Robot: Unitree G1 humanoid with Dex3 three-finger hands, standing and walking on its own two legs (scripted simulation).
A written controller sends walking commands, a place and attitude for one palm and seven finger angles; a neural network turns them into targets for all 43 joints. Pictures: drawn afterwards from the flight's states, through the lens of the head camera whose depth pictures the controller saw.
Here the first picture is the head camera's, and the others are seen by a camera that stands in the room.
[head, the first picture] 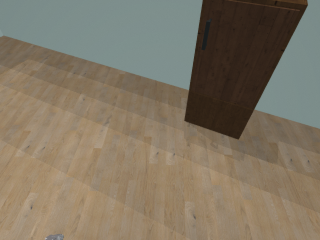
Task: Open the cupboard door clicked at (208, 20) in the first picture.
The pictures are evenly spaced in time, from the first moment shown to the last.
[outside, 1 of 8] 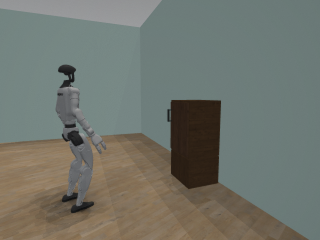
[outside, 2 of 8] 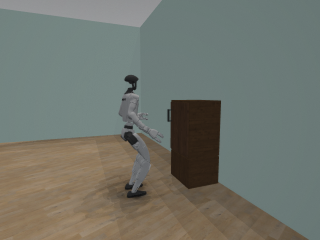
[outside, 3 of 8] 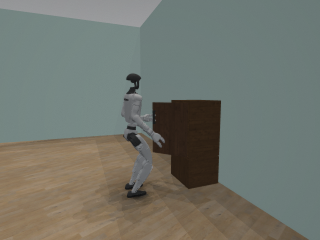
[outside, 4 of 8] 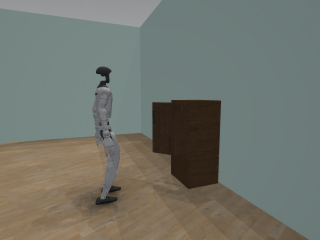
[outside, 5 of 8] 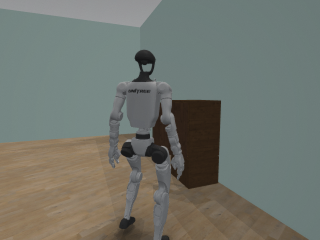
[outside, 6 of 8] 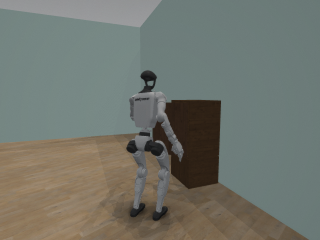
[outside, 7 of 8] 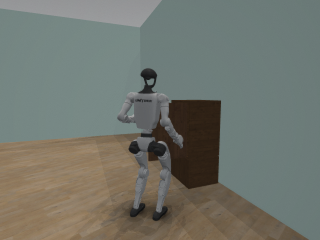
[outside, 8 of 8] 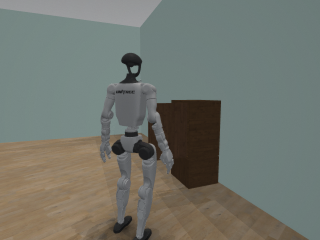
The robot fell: no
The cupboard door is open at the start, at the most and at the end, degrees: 0 87 86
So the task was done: yes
